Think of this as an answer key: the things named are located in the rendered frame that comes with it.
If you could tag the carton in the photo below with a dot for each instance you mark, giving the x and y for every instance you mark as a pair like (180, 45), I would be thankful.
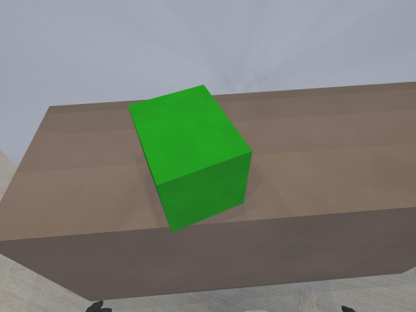
(198, 160)

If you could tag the pedestal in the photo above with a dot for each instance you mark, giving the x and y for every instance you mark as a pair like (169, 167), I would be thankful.
(331, 194)

